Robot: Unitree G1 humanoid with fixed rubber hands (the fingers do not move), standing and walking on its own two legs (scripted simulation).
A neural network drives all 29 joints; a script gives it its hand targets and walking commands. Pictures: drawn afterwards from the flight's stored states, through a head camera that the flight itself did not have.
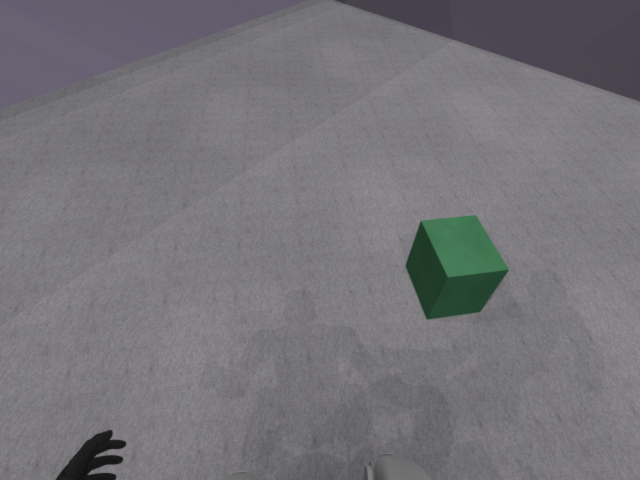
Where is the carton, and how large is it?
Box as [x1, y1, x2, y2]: [406, 215, 508, 318]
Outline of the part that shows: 475,215 422,220 420,222 406,263 406,267 426,318 479,311 508,270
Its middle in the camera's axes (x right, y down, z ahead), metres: +0.46 +0.09 +1.36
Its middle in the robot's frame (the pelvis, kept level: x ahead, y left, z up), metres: +0.88 -0.48 -0.60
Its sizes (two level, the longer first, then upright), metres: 0.243 0.205 0.256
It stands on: the floor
